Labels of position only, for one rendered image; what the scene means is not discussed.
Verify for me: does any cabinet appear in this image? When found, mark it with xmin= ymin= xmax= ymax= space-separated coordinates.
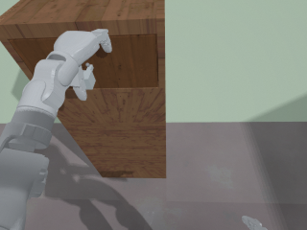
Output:
xmin=0 ymin=0 xmax=167 ymax=178

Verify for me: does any robot left upper arm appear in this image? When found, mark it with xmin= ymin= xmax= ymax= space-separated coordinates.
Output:
xmin=0 ymin=148 xmax=50 ymax=230

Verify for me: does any drawer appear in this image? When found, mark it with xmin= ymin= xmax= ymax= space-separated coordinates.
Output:
xmin=10 ymin=34 xmax=158 ymax=89

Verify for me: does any robot right hand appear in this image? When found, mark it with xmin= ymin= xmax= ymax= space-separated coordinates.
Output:
xmin=242 ymin=216 xmax=268 ymax=230

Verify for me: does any handle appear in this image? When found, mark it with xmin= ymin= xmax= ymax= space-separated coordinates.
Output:
xmin=83 ymin=64 xmax=96 ymax=90

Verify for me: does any robot left hand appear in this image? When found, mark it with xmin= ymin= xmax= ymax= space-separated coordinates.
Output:
xmin=54 ymin=29 xmax=112 ymax=101

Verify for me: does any robot left forearm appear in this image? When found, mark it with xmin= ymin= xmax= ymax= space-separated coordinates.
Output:
xmin=0 ymin=51 xmax=79 ymax=153

